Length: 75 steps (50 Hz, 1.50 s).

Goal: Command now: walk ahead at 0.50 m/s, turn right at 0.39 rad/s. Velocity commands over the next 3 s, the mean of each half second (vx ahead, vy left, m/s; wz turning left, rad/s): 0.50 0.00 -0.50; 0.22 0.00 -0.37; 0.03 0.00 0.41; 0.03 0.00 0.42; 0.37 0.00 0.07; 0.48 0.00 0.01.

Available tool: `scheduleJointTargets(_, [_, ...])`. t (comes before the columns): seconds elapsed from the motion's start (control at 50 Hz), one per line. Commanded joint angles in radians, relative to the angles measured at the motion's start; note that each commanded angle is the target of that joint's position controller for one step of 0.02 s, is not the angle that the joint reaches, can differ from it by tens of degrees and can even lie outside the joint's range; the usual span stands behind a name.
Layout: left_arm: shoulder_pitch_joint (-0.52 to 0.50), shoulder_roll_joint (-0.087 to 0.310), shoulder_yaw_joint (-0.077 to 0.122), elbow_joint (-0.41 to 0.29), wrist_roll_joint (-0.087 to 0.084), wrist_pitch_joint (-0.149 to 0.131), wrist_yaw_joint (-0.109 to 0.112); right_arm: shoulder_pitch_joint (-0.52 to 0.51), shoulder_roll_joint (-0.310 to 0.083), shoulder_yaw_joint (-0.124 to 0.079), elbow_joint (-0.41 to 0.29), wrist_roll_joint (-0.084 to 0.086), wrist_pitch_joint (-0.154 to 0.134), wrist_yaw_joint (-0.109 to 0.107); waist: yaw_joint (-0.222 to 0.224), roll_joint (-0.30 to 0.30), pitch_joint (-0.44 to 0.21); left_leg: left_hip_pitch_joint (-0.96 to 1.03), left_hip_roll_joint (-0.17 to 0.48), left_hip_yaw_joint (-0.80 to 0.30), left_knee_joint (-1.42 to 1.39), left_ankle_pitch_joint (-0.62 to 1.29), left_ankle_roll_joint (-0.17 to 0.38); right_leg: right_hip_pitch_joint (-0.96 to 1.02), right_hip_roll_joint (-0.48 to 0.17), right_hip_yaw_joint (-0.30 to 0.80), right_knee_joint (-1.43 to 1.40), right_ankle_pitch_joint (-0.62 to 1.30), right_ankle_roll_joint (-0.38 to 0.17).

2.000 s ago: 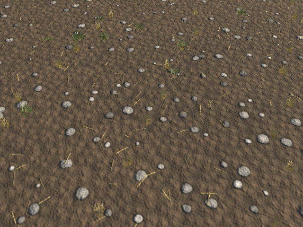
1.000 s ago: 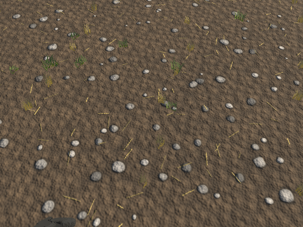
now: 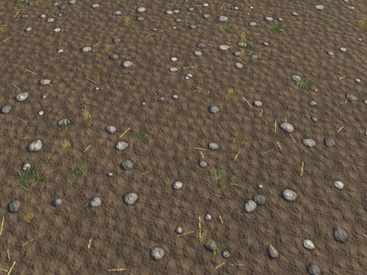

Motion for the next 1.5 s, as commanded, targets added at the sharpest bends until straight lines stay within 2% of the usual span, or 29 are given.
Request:
scheduleJointTargets(0.02, [-0.134, 0.047, 0.004, -0.112, -0.001, -0.015, -0.019, 0.022, -0.167, -0.040, -0.022, 0.009, 0.007, -0.010, -0.023, 0.073, 0.070, 0.016, 0.314, -0.043, -0.038, 0.341, 0.121, -0.027, 0.013, -0.022, -0.060, -0.013, -0.023])
scheduleJointTargets(0.1, [-0.082, 0.092, 0.027, -0.144, 0.001, -0.009, -0.041, -0.009, -0.207, -0.055, -0.031, 0.017, 0.043, -0.026, 0.041, 0.121, 0.002, 0.116, 0.337, 0.008, 0.180, 0.831, 0.078, 0.091, 0.092, -0.115, -0.064, -0.220, -0.084])
scheduleJointTargets(0.14, [0.188, 0.181, 0.080, -0.085, -0.002, -0.002, -0.028, -0.029, -0.202, -0.050, -0.050, 0.014, 0.058, -0.040, 0.183, 0.091, -0.147, -0.027, 0.277, 0.055, 0.560, 0.891, 0.024, 0.480, 0.153, -0.110, -0.127, -0.187, -0.150])
scheduleJointTargets(0.16, [0.316, 0.296, 0.116, -0.067, 0.000, 0.007, -0.008, 0.033, -0.127, -0.023, -0.092, -0.008, 0.040, -0.035, 0.186, -0.092, -0.274, -0.408, 0.179, 0.068, 0.937, 0.477, -0.033, 0.875, -0.075, 0.272, -0.125, -0.218, -0.282])
scheduleJointTargets(0.18, [0.283, 0.287, 0.103, -0.089, -0.013, 0.002, -0.008, 0.048, -0.061, 0.005, -0.107, -0.014, 0.000, -0.015, 0.135, -0.191, -0.378, -0.712, -0.013, -0.109, 1.194, -0.324, -0.066, 1.077, -0.240, 0.760, -0.302, -0.337, -0.421])
scheduleJointTargets(0.2, [0.282, 0.216, 0.080, -0.094, -0.003, -0.003, -0.008, -0.050, -0.144, -0.017, -0.127, 0.024, -0.038, 0.006, 0.184, -0.111, -0.333, -0.824, 0.056, -0.240, 1.239, -0.297, -0.036, 1.053, -0.220, 0.693, -0.345, -0.379, -0.373])
scheduleJointTargets(0.22, [0.239, 0.178, 0.070, -0.100, 0.003, -0.008, -0.006, -0.115, -0.153, -0.016, -0.151, 0.046, -0.056, 0.013, 0.172, -0.050, -0.213, -0.845, 0.102, -0.223, 1.188, -0.216, -0.013, 0.927, -0.182, 0.544, -0.350, -0.331, -0.331])
scheduleJointTargets(0.26, [0.124, 0.124, 0.053, -0.127, 0.011, -0.013, -0.003, -0.128, -0.155, -0.027, -0.145, 0.010, -0.053, 0.001, 0.090, 0.039, -0.083, -0.736, 0.171, -0.213, 0.994, -0.111, -0.024, 0.655, -0.107, 0.367, -0.388, -0.144, -0.284])
scheduleJointTargets(0.34, [0.104, 0.155, 0.060, -0.148, 0.010, -0.015, 0.016, -0.115, -0.115, -0.025, -0.159, -0.011, -0.012, -0.005, 0.043, 0.005, -0.040, -0.646, 0.168, -0.186, 0.822, -0.017, -0.092, 0.459, -0.053, 0.266, -0.447, 0.002, -0.294])
scheduleJointTargets(0.44, [0.175, 0.181, 0.071, -0.131, -0.001, -0.003, 0.037, -0.299, -0.071, -0.007, -0.218, -0.003, -0.016, 0.001, 0.114, -0.026, -0.010, -0.555, 0.096, -0.168, 0.441, 0.309, -0.119, 0.387, 0.024, 0.193, -0.429, -0.111, -0.215])
scheduleJointTargets(0.54, [0.227, 0.167, 0.071, -0.107, -0.007, 0.013, 0.045, -0.346, -0.126, -0.025, -0.251, 0.009, -0.032, 0.016, 0.118, -0.054, -0.007, -0.517, 0.070, -0.216, 0.305, 0.273, -0.085, 0.510, -0.022, 0.317, -0.305, -0.147, -0.179])
scheduleJointTargets(0.6, [0.185, 0.138, 0.066, -0.134, -0.001, 0.031, 0.053, -0.200, -0.167, -0.047, -0.221, -0.013, -0.049, 0.011, 0.034, -0.074, -0.089, -0.303, 0.075, -0.191, 0.224, 0.307, -0.022, 0.531, 0.051, 0.320, -0.072, 0.036, -0.103])
scheduleJointTargets(0.62, [0.178, 0.087, 0.047, -0.167, 0.014, 0.030, 0.053, -0.081, -0.225, -0.060, -0.216, -0.035, -0.051, 0.004, -0.011, 0.017, -0.234, -0.045, 0.239, -0.317, 0.289, 0.524, 0.043, 0.414, 0.115, 0.256, 0.176, -0.118, -0.056])
scheduleJointTargets(0.64, [0.387, 0.019, 0.028, -0.163, 0.006, 0.026, 0.050, -0.020, -0.271, -0.069, -0.204, -0.040, -0.030, 0.001, 0.063, 0.317, -0.391, 0.306, 0.515, -0.668, 0.326, 0.735, 0.235, 0.098, 0.257, 0.147, 0.503, -0.799, 0.016])
scheduleJointTargets(0.66, [0.422, 0.128, 0.041, -0.153, -0.006, 0.026, 0.049, -0.009, -0.222, -0.063, -0.202, -0.003, -0.012, 0.008, 0.052, 0.312, -0.427, 0.300, 0.552, -0.810, 0.282, 0.539, 0.256, -0.005, 0.174, 0.159, 0.659, -0.785, 0.037])
scheduleJointTargets(0.7, [0.220, 0.200, 0.067, -0.178, -0.006, 0.054, 0.059, -0.119, -0.120, -0.031, -0.236, -0.010, 0.014, -0.004, 0.021, 0.142, -0.206, 0.059, 0.433, -0.513, 0.238, 0.487, 0.176, -0.044, 0.106, 0.097, 0.683, -0.641, 0.070])
scheduleJointTargets(0.76, [0.212, 0.135, 0.065, -0.197, -0.007, 0.095, 0.061, -0.200, -0.116, -0.028, -0.222, -0.022, 0.031, -0.008, 0.081, 0.181, -0.078, -0.228, 0.328, -0.296, 0.150, 0.495, 0.157, 0.089, 0.054, 0.038, 0.553, -0.562, 0.078])
scheduleJointTargets(0.86, [0.184, 0.040, 0.025, -0.203, 0.026, 0.086, 0.056, -0.232, -0.120, -0.026, -0.173, -0.005, 0.031, 0.003, 0.097, 0.161, -0.159, -0.272, 0.309, -0.206, 0.131, 0.647, 0.198, 0.308, 0.055, 0.022, 0.183, -0.408, 0.064])
scheduleJointTargets(0.96, [0.129, 0.083, 0.036, -0.192, 0.033, 0.084, 0.044, -0.221, -0.133, -0.015, -0.130, 0.029, 0.046, 0.027, 0.103, 0.152, -0.106, -0.342, 0.246, -0.241, 0.174, 0.241, 0.121, 0.550, 0.103, -0.027, -0.219, -0.179, 0.022])
scheduleJointTargets(0.98, [0.110, 0.119, 0.042, -0.210, 0.040, 0.082, 0.050, -0.186, -0.112, -0.004, -0.120, 0.023, 0.046, 0.029, 0.094, 0.124, -0.098, -0.391, 0.219, -0.256, 0.193, 0.113, 0.063, 0.619, 0.044, 0.035, -0.260, -0.115, -0.008])
scheduleJointTargets(1.02, [0.063, 0.215, 0.062, -0.225, 0.044, 0.093, 0.067, -0.082, -0.055, 0.011, -0.122, 0.006, 0.047, 0.030, 0.009, -0.144, -0.130, -0.449, 0.083, -0.125, 0.342, -0.180, -0.036, 0.609, -0.181, 0.193, -0.257, -0.052, -0.138])
scheduleJointTargets(1.1, [0.026, 0.166, 0.064, -0.222, 0.033, 0.077, 0.066, -0.130, -0.134, -0.019, -0.131, 0.011, 0.085, 0.004, 0.057, -0.171, -0.048, -0.461, 0.072, -0.099, 0.500, -0.092, -0.058, 0.506, -0.153, 0.157, -0.280, -0.146, -0.129])
scheduleJointTargets(1.2, [-0.031, 0.150, 0.069, -0.222, 0.006, 0.078, 0.088, -0.090, -0.108, -0.033, -0.146, 0.016, 0.106, 0.022, 0.031, -0.101, -0.064, -0.376, 0.080, -0.090, 0.432, -0.010, -0.004, 0.455, -0.165, 0.067, -0.159, -0.018, -0.103])
scheduleJointTargets(1.22, [0.000, 0.139, 0.071, -0.213, 0.009, 0.078, 0.088, -0.099, -0.147, -0.044, -0.160, 0.008, 0.108, 0.020, 0.047, 0.002, -0.055, -0.340, 0.121, -0.183, 0.333, 0.200, 0.032, 0.408, -0.102, -0.004, -0.060, -0.148, -0.045])
scheduleJointTargets(1.24, [-0.002, 0.094, 0.061, -0.241, 0.029, 0.077, 0.087, -0.106, -0.246, -0.071, -0.170, 0.006, 0.108, 0.011, 0.082, 0.242, -0.043, -0.280, 0.257, -0.434, 0.241, 0.387, 0.136, 0.273, 0.049, -0.137, 0.125, -0.310, 0.046])
scheduleJointTargets(1.26, [-0.107, 0.085, 0.052, -0.269, 0.034, 0.075, 0.092, -0.034, -0.255, -0.073, -0.169, -0.014, 0.104, 0.014, -0.014, 0.317, -0.039, -0.177, 0.373, -0.643, 0.150, 0.479, 0.272, 0.089, 0.149, -0.071, 0.305, -0.688, 0.071])
scheduleJointTargets(1.28, [-0.112, 0.093, 0.057, -0.269, 0.027, 0.071, 0.091, -0.006, -0.239, -0.063, -0.167, -0.030, 0.086, 0.014, -0.021, 0.234, -0.082, -0.119, 0.412, -0.654, 0.151, 0.513, 0.305, 0.032, 0.128, 0.031, 0.473, -0.777, 0.064])
scheduleJointTargets(1.32, [-0.054, 0.109, 0.067, -0.233, 0.020, 0.073, 0.089, -0.104, -0.223, -0.061, -0.192, 0.005, 0.073, 0.003, 0.035, 0.129, -0.088, -0.102, 0.347, -0.528, 0.201, 0.521, 0.235, 0.001, 0.094, 0.063, 0.521, -0.657, 0.065])
scheduleJointTargets(1.5, [-0.031, 0.079, 0.055, -0.208, 0.007, 0.043, 0.059, -0.160, -0.221, -0.072, -0.233, 0.023, 0.131, -0.033, 0.031, 0.209, -0.121, -0.192, 0.239, -0.498, 0.211, 0.347, 0.172, 0.258, 0.141, 0.027, 0.082, -0.455, 0.097])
